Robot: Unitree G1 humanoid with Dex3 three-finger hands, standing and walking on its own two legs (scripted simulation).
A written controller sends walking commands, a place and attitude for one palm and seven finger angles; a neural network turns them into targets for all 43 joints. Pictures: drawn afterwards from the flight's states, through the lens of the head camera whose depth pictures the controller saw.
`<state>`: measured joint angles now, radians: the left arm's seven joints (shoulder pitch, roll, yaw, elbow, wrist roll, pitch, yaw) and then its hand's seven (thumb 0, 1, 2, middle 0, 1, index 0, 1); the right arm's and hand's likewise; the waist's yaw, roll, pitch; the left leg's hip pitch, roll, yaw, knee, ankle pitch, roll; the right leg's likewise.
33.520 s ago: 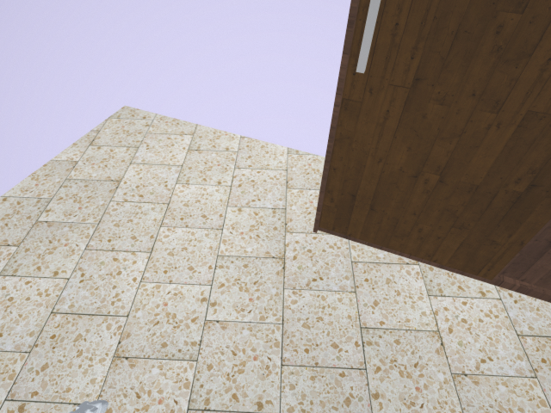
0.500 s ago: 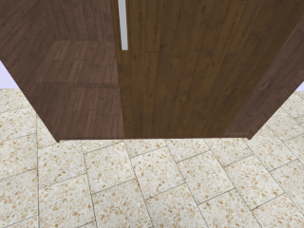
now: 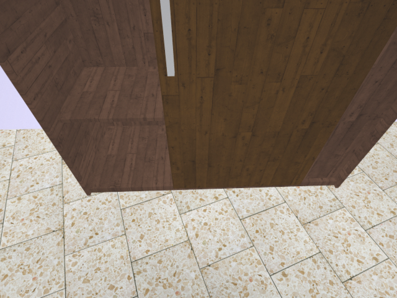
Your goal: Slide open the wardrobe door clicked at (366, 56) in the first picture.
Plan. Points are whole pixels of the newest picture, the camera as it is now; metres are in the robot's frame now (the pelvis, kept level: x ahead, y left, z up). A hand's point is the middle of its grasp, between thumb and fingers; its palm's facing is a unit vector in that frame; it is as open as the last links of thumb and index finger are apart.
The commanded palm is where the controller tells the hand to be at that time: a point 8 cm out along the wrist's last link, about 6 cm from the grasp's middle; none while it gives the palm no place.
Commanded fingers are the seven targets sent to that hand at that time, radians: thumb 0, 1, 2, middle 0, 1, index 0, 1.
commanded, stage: let the arm hang, fingers relaxed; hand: left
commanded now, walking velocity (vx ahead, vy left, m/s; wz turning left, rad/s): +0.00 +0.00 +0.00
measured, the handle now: (167, 25) +0.76 +0.13 +0.19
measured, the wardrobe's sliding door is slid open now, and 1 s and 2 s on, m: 0.48 0.48 0.48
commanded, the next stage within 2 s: look to check the result in 0.24 s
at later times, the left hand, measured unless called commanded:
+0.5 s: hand out of the picture +0.10 +0.23 -0.15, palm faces -0.02 -0.95 -0.32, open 7.4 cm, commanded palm none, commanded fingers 0.00 0.90 0.90 -0.20 -0.30 -0.20 -0.30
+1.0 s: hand out of the picture +0.12 +0.21 -0.15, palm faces -0.03 -0.95 -0.31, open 7.4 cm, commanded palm none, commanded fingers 0.00 0.90 0.90 -0.20 -0.30 -0.20 -0.30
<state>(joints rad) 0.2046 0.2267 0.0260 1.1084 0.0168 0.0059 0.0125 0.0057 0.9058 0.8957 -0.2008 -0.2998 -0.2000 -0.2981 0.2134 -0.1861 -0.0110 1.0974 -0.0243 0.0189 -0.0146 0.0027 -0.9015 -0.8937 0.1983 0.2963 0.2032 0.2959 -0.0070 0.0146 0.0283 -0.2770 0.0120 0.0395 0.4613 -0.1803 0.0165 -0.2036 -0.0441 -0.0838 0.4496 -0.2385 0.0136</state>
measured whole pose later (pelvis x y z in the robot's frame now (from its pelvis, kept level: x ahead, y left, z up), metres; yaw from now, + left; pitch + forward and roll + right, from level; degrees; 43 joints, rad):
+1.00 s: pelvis +0.04 -0.02 +0.01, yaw -1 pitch -1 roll +0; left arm 0.12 0.31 0.01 1.13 0.01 -0.02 0.00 0.01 0.90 0.90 -0.20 -0.30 -0.20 -0.30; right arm 0.09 -0.31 0.01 1.13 -0.01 0.00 -0.01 0.00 -0.90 -0.89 0.20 0.30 0.20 0.30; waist -0.01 0.00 0.03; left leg -0.13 0.04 0.04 0.32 -0.17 -0.02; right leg -0.06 -0.01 -0.08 0.30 -0.23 -0.01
